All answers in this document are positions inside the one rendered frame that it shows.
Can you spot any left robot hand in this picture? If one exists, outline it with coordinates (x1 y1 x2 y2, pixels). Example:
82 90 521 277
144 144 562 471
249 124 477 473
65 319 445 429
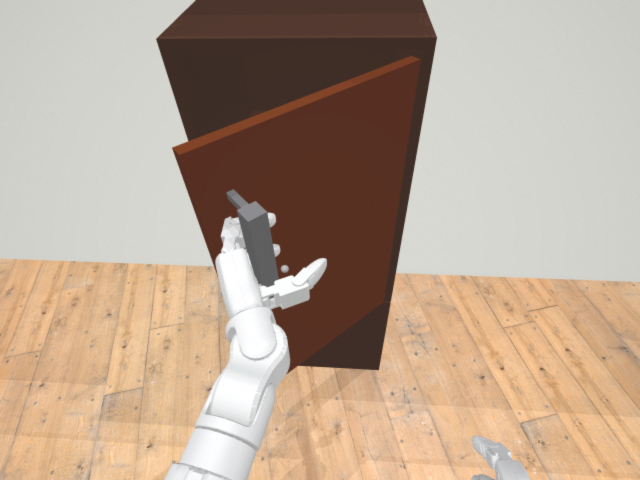
215 213 327 320

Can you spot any robot left forearm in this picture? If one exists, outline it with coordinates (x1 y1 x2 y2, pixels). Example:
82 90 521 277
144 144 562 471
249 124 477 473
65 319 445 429
164 307 290 480

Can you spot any right robot hand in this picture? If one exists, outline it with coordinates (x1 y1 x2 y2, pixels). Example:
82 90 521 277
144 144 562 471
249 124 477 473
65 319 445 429
471 436 531 480

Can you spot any handle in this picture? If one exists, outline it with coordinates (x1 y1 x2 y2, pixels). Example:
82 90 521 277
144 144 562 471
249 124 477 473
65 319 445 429
226 189 279 299

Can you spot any cupboard door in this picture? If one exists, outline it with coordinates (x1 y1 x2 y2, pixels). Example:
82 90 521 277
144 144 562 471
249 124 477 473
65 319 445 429
172 56 421 374

